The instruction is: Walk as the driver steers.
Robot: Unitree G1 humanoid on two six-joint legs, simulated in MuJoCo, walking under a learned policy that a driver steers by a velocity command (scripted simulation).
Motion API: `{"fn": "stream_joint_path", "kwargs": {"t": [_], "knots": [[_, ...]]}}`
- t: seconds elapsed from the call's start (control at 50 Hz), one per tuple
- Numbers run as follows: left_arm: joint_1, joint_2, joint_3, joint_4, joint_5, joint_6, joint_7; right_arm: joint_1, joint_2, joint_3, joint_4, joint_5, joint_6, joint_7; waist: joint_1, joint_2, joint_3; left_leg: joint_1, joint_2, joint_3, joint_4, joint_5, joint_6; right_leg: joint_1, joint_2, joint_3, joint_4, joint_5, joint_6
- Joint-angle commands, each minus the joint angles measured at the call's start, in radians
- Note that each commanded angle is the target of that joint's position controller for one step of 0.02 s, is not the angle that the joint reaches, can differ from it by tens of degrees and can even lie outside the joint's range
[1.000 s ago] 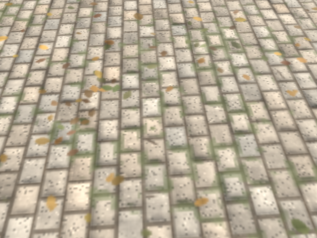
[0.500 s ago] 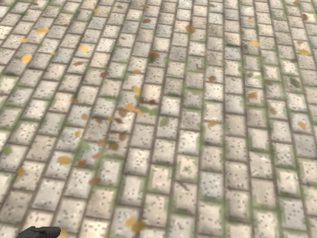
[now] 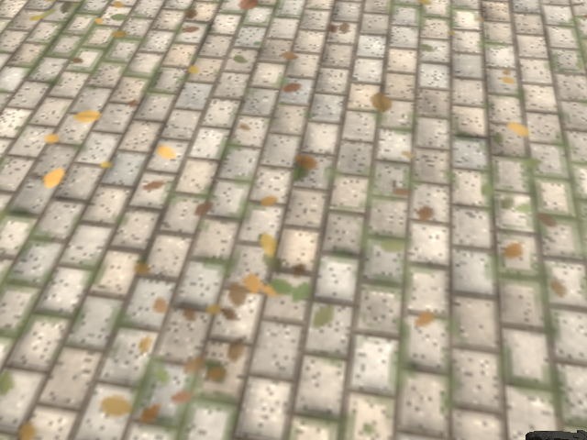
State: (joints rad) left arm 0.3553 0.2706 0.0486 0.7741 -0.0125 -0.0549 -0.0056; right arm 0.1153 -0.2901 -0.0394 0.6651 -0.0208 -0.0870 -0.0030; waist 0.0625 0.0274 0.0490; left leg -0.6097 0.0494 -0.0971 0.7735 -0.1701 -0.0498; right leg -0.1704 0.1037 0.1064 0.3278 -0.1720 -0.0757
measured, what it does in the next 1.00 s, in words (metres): walks ahead, turning right: left foot, then right foot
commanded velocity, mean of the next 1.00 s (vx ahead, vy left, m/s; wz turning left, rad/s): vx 0.08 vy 0.00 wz -0.35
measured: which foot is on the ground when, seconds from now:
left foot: up 0.00-0.14, down 0.16-0.62, up 0.64-1.00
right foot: down 0.00-0.16, up 0.18-0.60, down 0.62-1.00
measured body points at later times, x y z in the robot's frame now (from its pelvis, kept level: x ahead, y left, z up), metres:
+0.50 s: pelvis +0.14 +0.03 -0.01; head +0.18 +0.02 +0.44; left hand +0.36 +0.26 -0.11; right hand +0.20 -0.28 -0.11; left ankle +0.23 +0.12 -0.75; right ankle +0.12 -0.11 -0.70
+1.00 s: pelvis +0.15 -0.02 -0.01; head +0.16 -0.02 +0.44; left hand +0.40 +0.14 -0.11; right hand +0.14 -0.32 -0.13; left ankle +0.18 +0.11 -0.74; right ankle +0.11 -0.10 -0.75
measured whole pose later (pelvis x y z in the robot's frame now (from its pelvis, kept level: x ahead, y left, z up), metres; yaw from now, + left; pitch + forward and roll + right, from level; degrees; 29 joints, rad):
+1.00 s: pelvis +0.15 -0.02 -0.01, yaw -21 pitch +0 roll +0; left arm 0.11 0.23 0.02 0.70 0.01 0.02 0.02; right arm 0.20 -0.29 -0.05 0.82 0.02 0.04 0.00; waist -0.03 0.01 0.03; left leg -0.27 0.04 0.02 0.66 -0.38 -0.05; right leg -0.24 0.02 -0.07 0.53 -0.29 -0.05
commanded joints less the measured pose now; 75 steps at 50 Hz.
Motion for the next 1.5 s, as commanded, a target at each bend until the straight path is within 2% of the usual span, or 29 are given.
{"fn": "stream_joint_path", "kwargs": {"t": [0.02, 0.08, 0.14, 0.16, 0.18, 0.2, 0.22, 0.24, 0.26, 0.3, 0.36, 0.5, 0.6, 0.62, 0.64, 0.66, 0.7, 0.74, 0.78, 0.82, 0.92, 1.0, 1.02, 1.04, 1.06, 1.1, 1.18, 1.28, 1.5], "knots": [[-0.019, 0.201, 0.06, -0.061, -0.013, 0.011, 0.027, -0.052, -0.053, -0.013, -0.065, 0.007, -0.009, 0.002, -0.02, -0.115, -0.088, 0.165, -0.093, 0.054, -0.152, 0.186, -0.023, -0.074, -0.175, 0.134, -0.023, 0.503, -0.109], [0.002, 0.185, 0.06, -0.056, -0.016, 0.037, 0.04, -0.092, -0.072, -0.023, -0.075, 0.015, -0.006, 0.009, -0.02, -0.13, -0.1, 0.2, -0.114, 0.01, -0.253, 0.194, -0.009, -0.022, -0.187, 0.219, 0.046, 0.401, -0.079], [-0.068, 0.17, 0.061, -0.092, -0.013, 0.049, 0.05, -0.02, -0.11, -0.042, -0.055, 0.01, -0.019, 0.009, -0.082, -0.146, -0.121, 0.304, -0.086, -0.01, -0.368, 0.225, 0.035, 0.013, -0.174, 0.29, 0.176, 0.338, -0.037], [-0.073, 0.135, 0.051, -0.11, -0.007, 0.048, 0.047, 0.033, -0.139, -0.05, -0.049, -0.003, -0.024, 0.002, -0.103, -0.105, -0.181, 0.45, -0.008, -0.041, -0.404, 0.346, 0.079, -0.028, -0.123, 0.263, 0.301, 0.266, -0.002], [-0.038, 0.078, 0.032, -0.131, 0.016, 0.045, 0.045, 0.102, -0.19, -0.057, -0.052, -0.017, -0.017, -0.012, -0.106, 0.068, -0.297, 0.687, 0.202, -0.214, -0.342, 0.709, 0.152, -0.169, -0.036, 0.157, 0.554, -0.142, 0.044], [0.17, 0.065, 0.02, -0.123, -0.003, 0.044, 0.038, 0.113, -0.195, -0.057, -0.041, -0.02, 0.007, -0.008, -0.022, 0.282, -0.412, 0.872, 0.428, -0.509, -0.316, 0.791, 0.349, -0.375, 0.041, 0.092, 0.774, -0.61, 0.086], [0.196, 0.168, 0.041, -0.083, -0.009, 0.058, 0.039, 0.073, -0.135, -0.051, -0.052, 0.009, 0.024, -0.006, -0.027, 0.171, -0.372, 0.778, 0.411, -0.526, -0.355, 0.531, 0.348, -0.421, -0.053, 0.076, 0.884, -0.527, 0.119], [0.085, 0.212, 0.06, -0.091, -0.015, 0.076, 0.044, 0.034, -0.081, -0.035, -0.067, 0.012, 0.035, -0.009, -0.058, 0.093, -0.258, 0.683, 0.323, -0.377, -0.377, 0.392, 0.298, -0.449, -0.077, 0.044, 0.926, -0.445, 0.145], [0.035, 0.21, 0.065, -0.097, -0.015, 0.096, 0.052, -0.011, -0.072, -0.028, -0.067, 0.005, 0.047, -0.009, -0.05, 0.049, -0.202, 0.583, 0.266, -0.289, -0.408, 0.283, 0.266, -0.445, -0.1, 0.022, 0.918, -0.385, 0.159], [0.007, 0.179, 0.063, -0.12, -0.007, 0.118, 0.055, -0.062, -0.096, -0.032, -0.056, -0.006, 0.059, -0.012, -0.032, 0.095, -0.113, 0.398, 0.198, -0.158, -0.473, 0.216, 0.263, -0.381, -0.121, -0.018, 0.896, -0.304, 0.174], [-0.015, 0.125, 0.05, -0.146, -0.004, 0.116, 0.051, -0.053, -0.101, -0.039, -0.032, -0.007, 0.06, -0.02, -0.042, 0.118, -0.117, 0.392, 0.19, -0.064, -0.506, 0.248, 0.293, -0.351, -0.134, -0.058, 0.786, -0.252, 0.177], [-0.114, 0.13, 0.039, -0.201, 0.0, 0.113, 0.018, -0.058, -0.164, -0.064, 0.001, 0.011, 0.08, -0.016, -0.069, 0.107, -0.14, 0.417, 0.243, 0.032, -0.508, 0.205, 0.3, -0.226, -0.171, -0.109, 0.513, -0.171, 0.136], [-0.059, 0.158, 0.059, -0.191, 0.005, 0.114, 0.001, -0.024, -0.164, -0.067, 0.043, 0.047, 0.091, -0.011, -0.027, 0.075, -0.141, 0.391, 0.215, 0.116, -0.34, 0.117, 0.179, -0.02, -0.115, -0.15, 0.166, -0.012, 0.043], [-0.035, 0.223, 0.08, -0.193, 0.005, 0.113, 0.012, 0.024, -0.117, -0.057, 0.058, 0.034, 0.093, -0.007, -0.038, -0.085, -0.125, 0.263, 0.136, 0.208, -0.154, -0.046, 0.083, 0.084, -0.215, 0.019, 0.051, 0.184, -0.017], [-0.062, 0.344, 0.101, -0.23, 0.011, 0.112, 0.027, 0.005, -0.077, -0.042, 0.004, -0.012, 0.091, -0.006, -0.067, -0.375, -0.093, -0.032, -0.035, 0.259, 0.106, -0.448, -0.026, 0.147, -0.468, 0.393, 0.013, 0.397, -0.202], [-0.047, 0.287, 0.084, -0.238, 0.047, 0.091, 0.02, -0.083, -0.127, -0.057, -0.003, -0.003, 0.088, -0.014, 0.016, -0.251, -0.139, -0.048, -0.043, 0.096, 0.299, -0.492, -0.021, 0.081, -0.493, 0.387, -0.009, 0.378, -0.277], [-0.158, 0.199, 0.056, -0.229, 0.039, 0.063, 0.018, -0.015, -0.129, -0.065, 0.044, 0.03, 0.1, -0.018, -0.052, -0.156, -0.131, -0.021, -0.003, 0.062, 0.346, -0.337, -0.002, 0.05, -0.381, 0.19, 0.008, 0.297, -0.171], [-0.219, 0.111, 0.018, -0.218, 0.027, 0.054, 0.023, 0.035, -0.116, -0.063, 0.088, 0.016, 0.108, -0.02, -0.081, -0.162, -0.147, 0.069, 0.007, 0.07, 0.338, -0.222, -0.023, 0.017, -0.327, 0.081, 0.021, 0.372, -0.127], [-0.234, 0.06, -0.004, -0.195, 0.042, 0.047, 0.024, 0.065, -0.085, -0.052, 0.111, 0.028, 0.109, -0.011, -0.096, -0.162, -0.15, 0.167, 0.013, 0.07, 0.23, -0.158, -0.039, -0.004, -0.292, 0.004, 0.016, 0.372, -0.115], [-0.233, 0.077, 0.0, -0.174, 0.047, 0.045, 0.025, 0.027, -0.066, -0.035, 0.106, 0.031, 0.11, -0.004, -0.067, -0.166, -0.12, 0.228, 0.021, 0.073, 0.057, -0.142, -0.04, 0.002, -0.289, -0.015, 0.012, 0.302, -0.11], [-0.208, 0.177, 0.036, -0.127, 0.028, 0.067, 0.031, 0.009, -0.131, -0.044, 0.072, 0.043, 0.117, -0.004, -0.029, -0.162, -0.067, 0.21, 0.0, 0.107, -0.034, -0.256, -0.02, 0.049, -0.387, 0.084, 0.031, 0.288, -0.171], [-0.255, 0.14, 0.032, -0.106, 0.009, 0.075, 0.038, 0.08, -0.074, -0.031, 0.094, 0.031, 0.116, -0.002, -0.082, -0.118, -0.089, 0.319, -0.013, 0.123, -0.248, -0.124, 0.021, 0.051, -0.367, 0.051, 0.106, 0.412, -0.14], [-0.24, 0.129, 0.031, -0.091, 0.002, 0.073, 0.038, 0.09, -0.086, -0.031, 0.096, 0.022, 0.113, -0.002, -0.093, -0.093, -0.093, 0.389, -0.003, 0.093, -0.373, 0.066, 0.046, 0.028, -0.326, 0.017, 0.134, 0.335, -0.087], [-0.224, 0.104, 0.026, -0.099, 0.017, 0.062, 0.037, 0.091, -0.16, -0.043, 0.091, 0.009, 0.11, -0.009, -0.059, 0.025, -0.127, 0.484, 0.081, -0.027, -0.372, 0.354, 0.084, -0.036, -0.245, -0.057, 0.227, 0.212, -0.016], [-0.221, 0.063, 0.018, -0.11, 0.039, 0.054, 0.034, 0.061, -0.181, -0.047, 0.1, 0.02, 0.109, -0.012, -0.016, 0.18, -0.138, 0.477, 0.157, -0.12, -0.367, 0.382, 0.181, -0.079, -0.139, -0.148, 0.242, 0.011, 0.058], [-0.277, 0.072, 0.019, -0.097, 0.038, 0.057, 0.035, 0.015, -0.085, -0.019, 0.09, 0.007, 0.097, -0.008, -0.052, 0.141, -0.13, 0.469, 0.17, -0.149, -0.395, 0.273, 0.219, -0.066, -0.138, -0.124, 0.209, -0.062, 0.086], [-0.257, 0.096, 0.029, -0.056, 0.029, 0.067, 0.026, 0.015, -0.105, -0.016, 0.111, 0.015, 0.078, -0.004, -0.059, 0.05, -0.106, 0.418, 0.08, -0.056, -0.381, 0.159, 0.131, 0.032, -0.164, -0.111, 0.125, 0.093, 0.066], [-0.226, 0.099, 0.031, 0.006, 0.027, 0.056, 0.02, 0.006, -0.099, -0.01, 0.145, 0.014, 0.092, -0.008, -0.066, -0.021, -0.069, 0.433, 0.037, -0.01, -0.372, 0.113, 0.111, 0.025, -0.175, -0.114, 0.074, 0.11, 0.061], [-0.185, 0.105, 0.023, 0.12, 0.025, 0.046, 0.041, -0.034, -0.08, -0.008, 0.234, 0.013, 0.098, -0.015, -0.054, -0.016, -0.048, 0.425, 0.008, 0.012, -0.394, 0.086, 0.101, 0.035, -0.181, -0.125, 0.046, 0.066, 0.067]]}}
